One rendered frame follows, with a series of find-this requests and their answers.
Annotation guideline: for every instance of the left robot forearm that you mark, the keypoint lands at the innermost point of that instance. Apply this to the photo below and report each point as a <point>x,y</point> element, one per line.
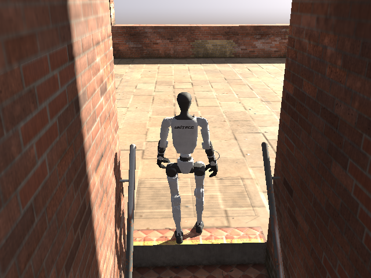
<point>161,152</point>

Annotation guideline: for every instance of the left robot shin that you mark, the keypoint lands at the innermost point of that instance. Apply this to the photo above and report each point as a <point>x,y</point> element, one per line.
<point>176,216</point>

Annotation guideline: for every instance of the robot right hand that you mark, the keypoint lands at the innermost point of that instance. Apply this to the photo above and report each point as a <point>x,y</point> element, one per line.
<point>213,168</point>

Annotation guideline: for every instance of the robot left hand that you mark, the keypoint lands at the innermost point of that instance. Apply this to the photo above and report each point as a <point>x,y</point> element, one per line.
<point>165,160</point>

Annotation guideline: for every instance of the right robot forearm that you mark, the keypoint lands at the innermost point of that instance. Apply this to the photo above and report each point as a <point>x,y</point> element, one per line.
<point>211,156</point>

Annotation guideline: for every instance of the left robot upper arm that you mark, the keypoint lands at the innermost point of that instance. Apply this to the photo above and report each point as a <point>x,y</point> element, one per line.
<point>164,132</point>

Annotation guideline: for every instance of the right robot upper arm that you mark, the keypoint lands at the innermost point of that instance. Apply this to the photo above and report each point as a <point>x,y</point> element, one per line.
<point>203,123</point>

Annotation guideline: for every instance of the left robot foot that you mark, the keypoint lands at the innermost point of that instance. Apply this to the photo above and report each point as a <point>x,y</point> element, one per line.
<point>179,239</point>

